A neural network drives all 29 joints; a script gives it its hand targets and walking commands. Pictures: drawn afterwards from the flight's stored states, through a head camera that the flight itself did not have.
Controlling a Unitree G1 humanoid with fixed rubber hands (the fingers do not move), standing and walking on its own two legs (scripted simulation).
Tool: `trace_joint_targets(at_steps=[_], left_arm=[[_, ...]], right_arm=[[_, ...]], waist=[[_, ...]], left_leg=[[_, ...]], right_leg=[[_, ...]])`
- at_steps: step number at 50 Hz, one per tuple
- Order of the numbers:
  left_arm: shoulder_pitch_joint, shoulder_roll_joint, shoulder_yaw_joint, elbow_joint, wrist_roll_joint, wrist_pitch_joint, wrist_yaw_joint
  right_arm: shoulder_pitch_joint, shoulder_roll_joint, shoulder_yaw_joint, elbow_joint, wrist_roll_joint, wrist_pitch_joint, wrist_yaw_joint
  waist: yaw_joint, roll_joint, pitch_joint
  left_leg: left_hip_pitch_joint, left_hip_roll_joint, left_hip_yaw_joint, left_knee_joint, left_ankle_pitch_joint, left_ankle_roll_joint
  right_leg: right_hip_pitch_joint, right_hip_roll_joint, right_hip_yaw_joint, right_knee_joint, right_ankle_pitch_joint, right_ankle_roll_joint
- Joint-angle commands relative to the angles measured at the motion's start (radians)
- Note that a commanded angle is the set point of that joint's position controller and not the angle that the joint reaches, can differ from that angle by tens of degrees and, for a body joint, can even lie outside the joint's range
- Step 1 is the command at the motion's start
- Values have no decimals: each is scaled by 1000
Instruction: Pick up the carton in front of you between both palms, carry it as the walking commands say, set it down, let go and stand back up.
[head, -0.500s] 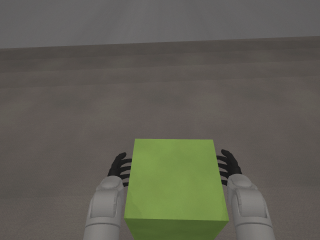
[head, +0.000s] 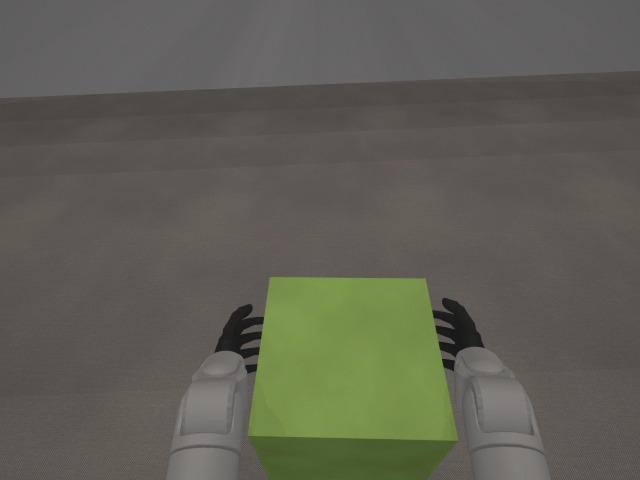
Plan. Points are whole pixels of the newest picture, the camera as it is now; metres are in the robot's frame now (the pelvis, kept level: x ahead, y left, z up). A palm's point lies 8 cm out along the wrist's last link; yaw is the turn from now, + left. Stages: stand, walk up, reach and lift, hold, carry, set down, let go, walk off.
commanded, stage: carry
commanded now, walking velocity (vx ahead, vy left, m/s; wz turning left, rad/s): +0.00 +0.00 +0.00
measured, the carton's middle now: (345, 388) +0.29 +0.00 -0.04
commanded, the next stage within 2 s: hold in 0.26 s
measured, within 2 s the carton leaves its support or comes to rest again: neither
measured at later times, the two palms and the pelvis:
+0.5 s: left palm (257, 357) +0.29 +0.11 +0.05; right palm (507, 391) +0.24 -0.18 +0.05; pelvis -0.01 +0.01 +0.01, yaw -8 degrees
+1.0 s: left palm (234, 347) +0.30 +0.14 +0.05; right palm (480, 384) +0.25 -0.15 +0.06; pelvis -0.02 +0.05 +0.01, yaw -11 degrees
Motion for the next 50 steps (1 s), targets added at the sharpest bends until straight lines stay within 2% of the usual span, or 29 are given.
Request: trace_joint_targets(at_steps=[1,13,14,15,16,17,18,19,20,21,24,26,29,32,38,45,50], left_arm=[[-481,-877,-539,-94,-252,-53,-221],[-480,-876,-539,-95,-251,-54,-221],[-380,-899,-510,-124,-239,-49,-231],[-418,-849,-511,-159,-231,-63,-234],[-428,-864,-519,-165,-236,-67,-240],[-454,-849,-529,-168,-244,-73,-247],[-464,-861,-539,-164,-254,-78,-251],[-476,-848,-542,-150,-254,-81,-254],[-470,-860,-531,-141,-248,-83,-256],[-474,-866,-520,-124,-238,-84,-252],[-447,-869,-463,-69,-201,-81,-243],[-469,-892,-446,-29,-191,-81,-248],[-493,-909,-431,9,-184,-75,-252],[-525,-921,-420,29,-180,-69,-259],[-588,-943,-432,42,-196,-66,-279],[-629,-963,-437,58,-207,-71,-287],[-705,-976,-343,185,-161,-99,-280]], right_arm=[[-402,899,543,-32,241,-20,222],[-401,899,544,-33,242,-19,221],[-316,917,521,-26,225,-23,229],[-312,906,495,-38,203,-42,217],[-291,881,477,-19,180,-46,213],[-290,883,461,-10,171,-54,205],[-306,880,461,-19,166,-57,204],[-319,896,470,-18,179,-60,199],[-343,891,488,-28,182,-56,203],[-380,905,503,-36,199,-55,210],[-422,907,522,-24,219,-44,235],[-456,915,513,3,221,-40,251],[-486,933,502,40,230,-36,269],[-495,940,471,79,216,-31,279],[-500,953,417,125,186,-34,286],[-535,952,397,135,174,-46,293],[-663,915,320,223,133,-83,312]], waist=[[0,-3,-227],[1,-4,-227],[-1,-53,-99],[-26,-58,-144],[-18,-12,-149],[-38,-42,-165],[-31,-26,-153],[-43,-49,-164],[-16,-31,-131],[-12,-38,-136],[32,-39,-92],[31,-33,-72],[34,-16,-52],[24,-4,-35],[-8,12,-31],[-16,34,-45],[-7,52,-12]], left_leg=[[113,82,-94,-52,129,6],[109,82,-91,-51,120,2],[289,-212,-225,-88,250,43],[277,-188,-249,-100,276,46],[161,-192,-253,-121,290,35],[161,-191,-261,-129,260,32],[150,-195,-261,-139,249,25],[188,-189,-261,-137,211,27],[149,-197,-256,-151,174,25],[185,-198,-257,-151,148,34],[159,-196,-255,-163,81,46],[183,-190,-254,-167,32,50],[211,-183,-247,-171,14,50],[228,-175,-245,-178,-6,46],[253,-159,-252,-192,-36,33],[252,-133,-282,-213,-66,23],[219,-118,-297,-213,-180,30]], right_leg=[[47,-126,122,-100,199,6],[43,-125,125,-104,200,3],[144,76,317,-160,455,4],[210,75,329,-160,491,9],[372,75,333,-138,580,9],[411,75,325,-151,525,10],[427,82,316,-147,528,14],[411,82,312,-171,433,18],[421,81,309,-170,418,23],[381,80,308,-175,381,31],[374,80,303,-181,278,39],[316,83,296,-193,182,38],[271,87,292,-195,141,38],[242,94,289,-198,106,31],[213,110,278,-197,73,13],[217,125,268,-179,72,2],[175,129,257,-137,4,0]])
